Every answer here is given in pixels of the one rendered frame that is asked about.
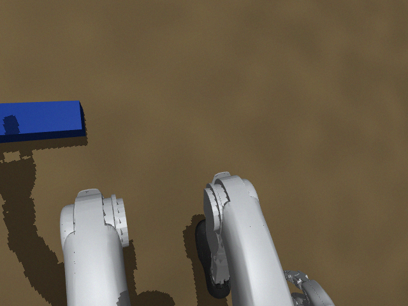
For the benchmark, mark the right robot hand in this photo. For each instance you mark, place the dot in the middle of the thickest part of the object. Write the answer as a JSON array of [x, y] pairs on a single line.
[[313, 293]]

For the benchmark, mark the right robot foot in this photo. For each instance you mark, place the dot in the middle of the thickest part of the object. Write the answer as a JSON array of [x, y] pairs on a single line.
[[216, 290]]

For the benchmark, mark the carton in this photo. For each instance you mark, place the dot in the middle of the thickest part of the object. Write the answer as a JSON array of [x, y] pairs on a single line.
[[41, 120]]

